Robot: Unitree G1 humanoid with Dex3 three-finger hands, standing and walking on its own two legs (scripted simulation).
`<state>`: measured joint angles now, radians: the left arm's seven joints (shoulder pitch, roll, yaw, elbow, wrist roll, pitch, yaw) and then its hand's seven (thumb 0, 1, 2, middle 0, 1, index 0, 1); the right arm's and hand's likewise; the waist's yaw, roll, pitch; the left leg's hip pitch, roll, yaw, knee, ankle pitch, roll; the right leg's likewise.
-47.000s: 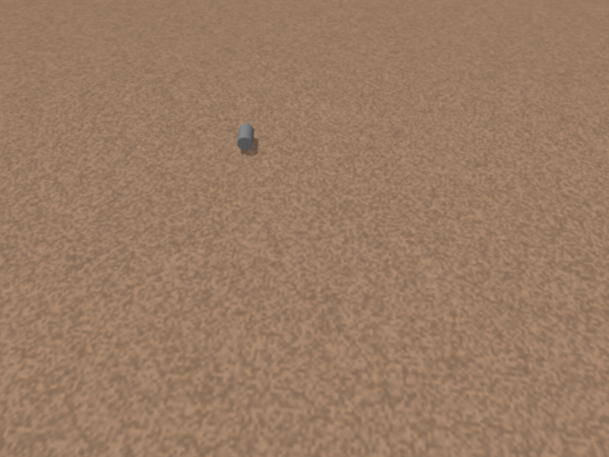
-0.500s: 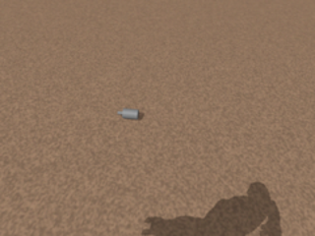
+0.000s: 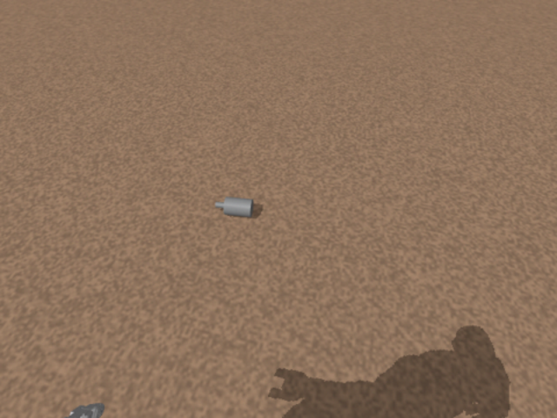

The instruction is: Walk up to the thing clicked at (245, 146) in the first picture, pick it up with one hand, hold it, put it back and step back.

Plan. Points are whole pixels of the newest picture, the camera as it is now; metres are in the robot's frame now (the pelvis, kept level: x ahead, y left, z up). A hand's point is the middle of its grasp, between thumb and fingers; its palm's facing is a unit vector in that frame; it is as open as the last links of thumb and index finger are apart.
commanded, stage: step back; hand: left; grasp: from above
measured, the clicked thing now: (233, 206) +1.07 +0.23 -0.72
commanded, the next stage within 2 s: stand in 0.16 s
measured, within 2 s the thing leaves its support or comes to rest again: neither
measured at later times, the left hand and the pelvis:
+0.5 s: hand out of the picture +0.10 +0.25 -0.14, palm faces -0.02 -0.94 -0.33, open 7.4 cm; pelvis +0.01 +0.01 +0.02, yaw -1 degrees
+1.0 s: hand out of the picture +0.07 +0.25 -0.14, palm faces -0.05 -0.94 -0.34, open 7.4 cm; pelvis +0.00 -0.01 +0.02, yaw -1 degrees
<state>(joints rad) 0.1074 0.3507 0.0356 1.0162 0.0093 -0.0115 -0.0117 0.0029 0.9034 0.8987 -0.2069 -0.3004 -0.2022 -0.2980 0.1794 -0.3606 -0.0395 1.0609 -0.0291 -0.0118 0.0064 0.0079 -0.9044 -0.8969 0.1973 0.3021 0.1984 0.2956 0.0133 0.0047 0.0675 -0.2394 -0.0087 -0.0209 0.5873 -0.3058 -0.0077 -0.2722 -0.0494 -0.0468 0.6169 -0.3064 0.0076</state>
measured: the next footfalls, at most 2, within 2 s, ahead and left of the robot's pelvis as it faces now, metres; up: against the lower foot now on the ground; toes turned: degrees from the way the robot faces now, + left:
none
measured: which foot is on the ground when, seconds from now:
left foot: down 0.00-1.00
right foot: down 0.00-1.00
